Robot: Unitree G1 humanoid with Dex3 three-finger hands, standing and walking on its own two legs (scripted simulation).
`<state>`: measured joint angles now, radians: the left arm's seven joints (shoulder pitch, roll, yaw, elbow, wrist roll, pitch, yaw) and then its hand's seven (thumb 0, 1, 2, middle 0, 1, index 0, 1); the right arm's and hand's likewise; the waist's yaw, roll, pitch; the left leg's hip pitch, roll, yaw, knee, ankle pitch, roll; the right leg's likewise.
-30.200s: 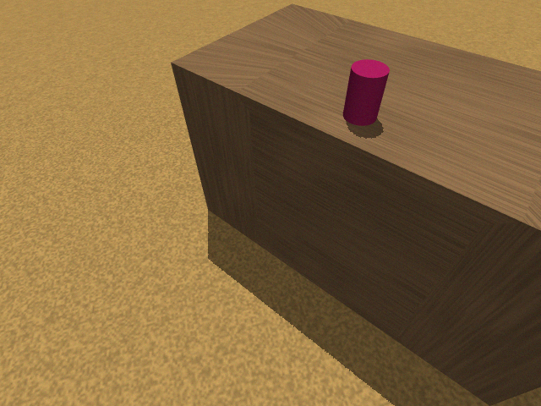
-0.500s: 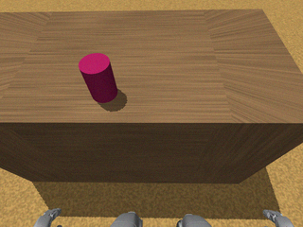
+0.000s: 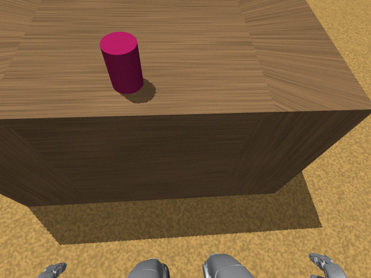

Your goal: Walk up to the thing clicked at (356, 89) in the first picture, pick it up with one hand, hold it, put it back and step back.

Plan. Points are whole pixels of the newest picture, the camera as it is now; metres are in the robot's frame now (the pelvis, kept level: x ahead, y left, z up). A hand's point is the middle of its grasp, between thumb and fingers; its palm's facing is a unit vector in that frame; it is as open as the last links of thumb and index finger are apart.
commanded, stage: step back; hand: left
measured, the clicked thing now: (123, 64) +0.60 +0.17 +0.05
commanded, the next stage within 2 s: none
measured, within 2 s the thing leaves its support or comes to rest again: neither
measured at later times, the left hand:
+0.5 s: hand out of the picture -0.01 +0.24 -0.14, palm faces +0.05 -0.92 -0.38, open 7.4 cm
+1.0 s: hand out of the picture -0.23 +0.19 -0.13, palm faces +0.02 -0.90 -0.43, open 7.4 cm
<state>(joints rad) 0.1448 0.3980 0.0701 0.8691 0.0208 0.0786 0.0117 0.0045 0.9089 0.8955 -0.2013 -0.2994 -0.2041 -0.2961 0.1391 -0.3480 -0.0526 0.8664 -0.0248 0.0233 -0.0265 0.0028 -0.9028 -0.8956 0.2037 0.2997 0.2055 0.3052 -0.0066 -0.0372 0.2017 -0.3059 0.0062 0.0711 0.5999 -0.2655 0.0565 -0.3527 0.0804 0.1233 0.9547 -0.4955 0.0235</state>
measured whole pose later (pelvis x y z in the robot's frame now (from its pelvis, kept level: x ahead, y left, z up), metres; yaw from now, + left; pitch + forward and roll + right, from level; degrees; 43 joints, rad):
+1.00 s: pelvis -0.29 -0.08 +0.00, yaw +2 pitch -1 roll +2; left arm 0.21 0.36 0.06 0.85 0.05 0.05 0.00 0.01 0.91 0.90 -0.20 -0.30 -0.21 -0.30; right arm 0.16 -0.42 -0.05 0.85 -0.01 0.05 -0.04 0.00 -0.91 -0.90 0.20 0.30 0.20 0.30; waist 0.03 0.03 0.13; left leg -0.51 -0.11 -0.13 1.14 -0.49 -0.01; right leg -0.31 -0.01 0.03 0.65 -0.32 -0.02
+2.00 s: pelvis -0.50 -0.11 +0.00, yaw +5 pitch -2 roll +1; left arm 0.19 0.41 0.06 0.99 0.03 0.00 -0.02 0.01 0.91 0.90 -0.20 -0.30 -0.20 -0.30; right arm 0.23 -0.35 -0.05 0.99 -0.04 -0.02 0.02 0.00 -0.90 -0.90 0.20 0.30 0.20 0.31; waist 0.00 -0.02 0.06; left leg -0.23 0.00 -0.03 0.55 -0.28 -0.01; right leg -0.29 -0.02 -0.01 0.67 -0.46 -0.02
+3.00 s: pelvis -0.47 -0.09 +0.02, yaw +5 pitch -3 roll +0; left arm 0.09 0.35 0.00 1.13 0.01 -0.02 -0.01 0.00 0.91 0.90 -0.20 -0.30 -0.20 -0.30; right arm 0.06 -0.34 -0.02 1.13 -0.01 -0.01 0.01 0.00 -0.91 -0.90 0.20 0.30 0.20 0.30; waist 0.00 0.00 0.06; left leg -0.14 0.02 0.04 0.33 -0.14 0.00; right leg -0.07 -0.03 -0.03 0.32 -0.20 0.02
